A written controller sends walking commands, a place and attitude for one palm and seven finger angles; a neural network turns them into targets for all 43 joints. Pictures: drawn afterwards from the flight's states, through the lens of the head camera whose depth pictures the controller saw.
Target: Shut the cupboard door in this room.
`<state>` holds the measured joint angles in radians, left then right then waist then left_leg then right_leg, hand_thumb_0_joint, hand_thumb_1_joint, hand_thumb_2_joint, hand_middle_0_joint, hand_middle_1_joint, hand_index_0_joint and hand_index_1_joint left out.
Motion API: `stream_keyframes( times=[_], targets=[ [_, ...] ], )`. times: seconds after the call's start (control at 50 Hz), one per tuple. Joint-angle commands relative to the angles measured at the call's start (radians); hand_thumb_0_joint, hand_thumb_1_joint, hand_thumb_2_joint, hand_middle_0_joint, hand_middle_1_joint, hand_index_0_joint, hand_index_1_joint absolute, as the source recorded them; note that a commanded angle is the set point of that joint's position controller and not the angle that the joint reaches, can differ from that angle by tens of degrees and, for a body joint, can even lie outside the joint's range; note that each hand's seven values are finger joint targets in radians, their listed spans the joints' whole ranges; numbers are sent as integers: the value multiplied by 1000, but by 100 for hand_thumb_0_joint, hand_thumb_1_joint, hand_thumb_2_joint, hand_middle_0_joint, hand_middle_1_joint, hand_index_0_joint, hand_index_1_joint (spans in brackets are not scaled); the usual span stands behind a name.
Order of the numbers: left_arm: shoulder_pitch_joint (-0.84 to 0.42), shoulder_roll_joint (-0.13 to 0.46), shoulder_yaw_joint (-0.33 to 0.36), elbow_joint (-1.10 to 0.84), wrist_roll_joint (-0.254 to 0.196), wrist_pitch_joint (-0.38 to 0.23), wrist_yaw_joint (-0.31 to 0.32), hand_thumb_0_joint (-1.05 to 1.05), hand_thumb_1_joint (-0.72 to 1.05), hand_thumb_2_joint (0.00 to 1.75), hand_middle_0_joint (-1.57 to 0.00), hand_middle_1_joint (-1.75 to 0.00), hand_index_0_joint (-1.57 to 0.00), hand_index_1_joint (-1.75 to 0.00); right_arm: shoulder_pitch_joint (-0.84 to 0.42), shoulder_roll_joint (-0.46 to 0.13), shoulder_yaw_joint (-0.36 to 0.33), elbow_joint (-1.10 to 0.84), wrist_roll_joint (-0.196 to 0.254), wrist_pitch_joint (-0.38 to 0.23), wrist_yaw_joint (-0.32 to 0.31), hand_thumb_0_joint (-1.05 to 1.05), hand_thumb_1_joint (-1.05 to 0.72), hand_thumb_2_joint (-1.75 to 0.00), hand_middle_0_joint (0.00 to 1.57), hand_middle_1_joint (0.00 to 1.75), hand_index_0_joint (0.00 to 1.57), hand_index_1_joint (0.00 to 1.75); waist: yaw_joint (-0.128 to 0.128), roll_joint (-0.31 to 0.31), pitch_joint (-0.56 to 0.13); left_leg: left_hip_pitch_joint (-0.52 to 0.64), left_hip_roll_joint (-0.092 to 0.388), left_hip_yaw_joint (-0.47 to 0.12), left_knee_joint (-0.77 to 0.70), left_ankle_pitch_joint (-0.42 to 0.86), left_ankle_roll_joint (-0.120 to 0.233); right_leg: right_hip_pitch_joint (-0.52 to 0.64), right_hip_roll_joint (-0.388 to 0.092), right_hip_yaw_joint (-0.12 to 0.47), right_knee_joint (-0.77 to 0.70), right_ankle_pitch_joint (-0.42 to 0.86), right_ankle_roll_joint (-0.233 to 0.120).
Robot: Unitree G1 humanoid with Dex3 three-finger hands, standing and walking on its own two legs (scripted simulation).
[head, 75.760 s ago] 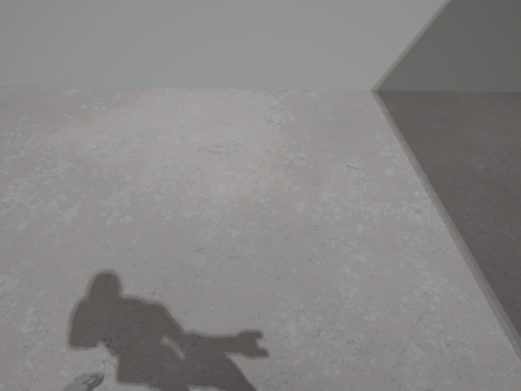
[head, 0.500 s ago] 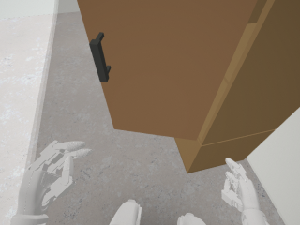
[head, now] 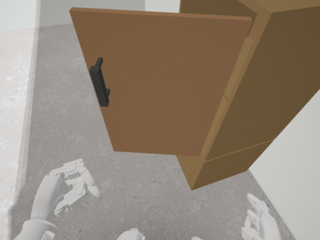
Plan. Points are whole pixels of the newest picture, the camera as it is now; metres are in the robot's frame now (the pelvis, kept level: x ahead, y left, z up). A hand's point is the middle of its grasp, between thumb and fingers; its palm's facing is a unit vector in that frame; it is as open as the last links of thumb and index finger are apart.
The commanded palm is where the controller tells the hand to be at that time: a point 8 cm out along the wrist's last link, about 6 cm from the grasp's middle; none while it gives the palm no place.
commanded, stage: raise the hand and make a fist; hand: left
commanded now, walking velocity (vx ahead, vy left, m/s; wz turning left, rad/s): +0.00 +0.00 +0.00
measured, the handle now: (102, 82) +0.48 +0.20 +0.13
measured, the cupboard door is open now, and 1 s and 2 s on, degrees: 68 68 68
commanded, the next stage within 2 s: bring the fist close to the handle in 0.80 s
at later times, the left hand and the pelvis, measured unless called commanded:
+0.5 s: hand (63, 157) +0.24 +0.20 +0.14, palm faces +0.05 -1.00 -0.05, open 3.1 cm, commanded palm +0.21 +0.25 +0.13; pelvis +0.01 +0.01 +0.03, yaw +1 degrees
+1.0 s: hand (88, 169) +0.24 +0.17 +0.11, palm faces +0.01 -1.00 -0.06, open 3.1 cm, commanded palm +0.23 +0.22 +0.13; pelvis +0.01 -0.02 +0.03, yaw +1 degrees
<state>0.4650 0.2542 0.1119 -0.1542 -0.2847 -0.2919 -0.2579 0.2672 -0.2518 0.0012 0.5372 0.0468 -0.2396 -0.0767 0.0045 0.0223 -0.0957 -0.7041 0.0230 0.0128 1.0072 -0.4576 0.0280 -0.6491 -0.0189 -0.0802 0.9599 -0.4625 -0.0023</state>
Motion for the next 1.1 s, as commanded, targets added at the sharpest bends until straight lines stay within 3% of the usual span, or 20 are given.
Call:
stream_keyframes(
  times=[0.0, 0.12, 0.14, 0.2, 0.22, 0.28, 0.32, 0.36, 0.44, 0.52, 0.62, 0.68, 0.74, 0.8, 0.86, 0.92, 0.98, 1.02, 1.04, 1.08],
  targets=[
    [-48, 120, 166, -327, -43, -85, 92, 0, 90, 90, -123, -142, -123, -142, -67, -92, -31, -181, 3, -54, 3, 0, -90, -90, 20, 30, 20, 30, 39, 95, -191, 209, -15, -70, -252, 210, -16, 128, 42, 0, -154, 182, -29],
    [-86, 55, 37, -140, -3, 51, 45, 0, 90, 90, -130, -150, -130, -150, -58, -123, -17, -172, 12, -38, 14, 0, -90, -90, 20, 30, 20, 30, -13, 8, 15, 169, 0, -92, -312, 105, -12, 98, 44, -5, -232, 127, -22],
    [-115, 59, 17, -158, 5, 71, 30, 0, 90, 90, -130, -150, -130, -150, -54, -128, -14, -181, 16, -38, 11, 0, -90, -90, 20, 30, 20, 30, -16, 10, 9, 179, -2, -87, -319, 99, -9, 108, 40, -1, -244, 123, -20],
    [-201, 128, 80, -221, 5, 97, 25, 0, 90, 90, -130, -150, -130, -150, -58, -127, -8, -191, 13, -48, 2, 0, -90, -90, 20, 30, 20, 30, 1, 16, -61, 232, -5, -95, -344, 108, -7, 155, 37, 1, -258, 127, -21],
    [-216, 170, 127, -234, 1, 95, 37, 0, 90, 90, -130, -150, -130, -150, -61, -128, -4, -186, 7, -48, -1, 0, -90, -90, 20, 30, 20, 30, 9, 28, -69, 242, -8, -91, -344, 131, -8, 176, 39, 5, -261, 143, -23],
    [-274, 175, 172, -323, -12, 47, 72, 0, 90, 90, -130, -150, -130, -150, -68, -107, 4, -176, 3, -61, 2, 0, -90, -90, 20, 30, 20, 30, 23, 76, -150, 318, -5, -89, -353, 222, -18, 209, 40, -5, -251, 206, -27],
    [-294, 186, 191, -316, -17, 24, 92, 0, 90, 90, -130, -150, -130, -150, -66, -107, 9, -156, -1, -68, 7, 0, -90, -90, 20, 30, 20, 30, 26, 84, -138, 323, -5, -89, -359, 239, -23, 223, 44, -6, -256, 215, -30],
    [-314, 140, 146, -279, -12, 25, 88, 0, 90, 90, -130, -150, -130, -150, -72, -106, 11, -139, 4, -75, 14, 0, -90, -90, 20, 30, 20, 30, 8, 103, -106, 331, -4, -86, -365, 241, -24, 207, 41, -9, -268, 222, -28],
    [-208, 59, 60, -108, -13, 118, 24, 0, 90, 90, -130, -150, -130, -150, -64, -123, 0, -130, 19, -77, 16, 0, -90, -90, 20, 30, 20, 30, 3, 26, -30, 295, -8, -73, -382, 208, -18, 216, 35, -6, -312, 220, -20],
    [-187, 129, 118, -119, -14, 177, -1, 0, 90, 90, -130, -150, -130, -150, -75, -133, -7, -146, 18, -72, 9, 0, -90, -90, 20, 30, 20, 30, 25, -33, -54, 290, -19, -61, -385, 235, -9, 274, 27, 7, -330, 248, -18],
    [-302, 204, 224, -289, -18, 51, 85, 0, 90, 90, -130, -150, -130, -150, -81, -114, -5, -137, -5, -82, 10, 0, -90, -90, 20, 30, 20, 30, 33, 0, -123, 337, -21, -49, -371, 299, -12, 288, 31, 11, -308, 284, -19],
    [-308, 140, 170, -250, -7, -11, 103, 0, 90, 90, -130, -150, -130, -150, -82, -105, -3, -113, -2, -92, 22, 0, -90, -90, 20, 30, 20, 30, 13, 56, -93, 339, -20, -43, -363, 274, -15, 241, 31, 11, -301, 257, -20],
    [-257, 91, 99, -164, 4, 4, 69, 0, 90, 90, -130, -150, -130, -150, -79, -118, -10, -102, 5, -96, 28, 0, -90, -90, 20, 30, 20, 30, -7, 51, -69, 319, -22, -33, -353, 233, -12, 226, 24, 22, -320, 228, -15],
    [-202, 86, 68, -125, 1, 64, 18, 0, 90, 90, -130, -150, -130, -150, -75, -126, -16, -113, 14, -95, 23, 0, -90, -90, 20, 30, 20, 30, -3, 30, -57, 301, -27, -25, -354, 219, -7, 241, 16, 35, -346, 227, -10],
    [-206, 135, 122, -128, -11, 103, 9, 0, 90, 90, -130, -150, -130, -150, -84, -128, -17, -128, 13, -84, 12, 0, -90, -90, 20, 30, 20, 30, 5, -49, -56, 278, -31, -22, -348, 213, -2, 258, 8, 54, -368, 203, 1],
    [-346, 224, 219, -172, -18, 64, 53, 0, 90, 90, -130, -150, -130, -150, -98, -125, -12, -115, 3, -79, 0, 0, -90, -90, 20, 30, 20, 30, 1, -64, -29, 269, -30, -25, -343, 186, -2, 244, 5, 78, -387, 120, 3],
    [-451, 179, 202, -184, -12, -7, 92, 0, 90, 90, -130, -150, -130, -150, -107, -107, -9, -97, 2, -90, 5, 0, -90, -90, 20, 30, 20, 30, -5, 11, -75, 314, -29, -23, -343, 196, -5, 229, 11, 64, -359, 138, -2],
    [-484, 184, 195, -137, -10, -29, 93, 0, 90, 90, -130, -150, -130, -150, -98, -113, -11, -76, 3, -94, 7, 0, -90, -90, 20, 30, 20, 30, -16, 1, -93, 316, -28, -23, -334, 203, -4, 235, 12, 69, -356, 156, -2],
    [-476, 148, 157, -98, -9, -26, 77, 0, 90, 90, -130, -150, -130, -150, -99, -112, -9, -72, 5, -98, 10, 0, -90, -90, 20, 30, 20, 30, -20, 24, -90, 319, -30, -17, -333, 205, -5, 230, 10, 73, -356, 170, -1],
    [-474, 155, 139, -21, -5, -6, 43, 0, 90, 90, -130, -150, -130, -150, -88, -125, -13, -60, 10, -95, 9, 0, -90, -90, 20, 30, 20, 30, -22, 30, -93, 313, -31, -15, -332, 215, -5, 237, 7, 77, -357, 198, -1]
  ],
)
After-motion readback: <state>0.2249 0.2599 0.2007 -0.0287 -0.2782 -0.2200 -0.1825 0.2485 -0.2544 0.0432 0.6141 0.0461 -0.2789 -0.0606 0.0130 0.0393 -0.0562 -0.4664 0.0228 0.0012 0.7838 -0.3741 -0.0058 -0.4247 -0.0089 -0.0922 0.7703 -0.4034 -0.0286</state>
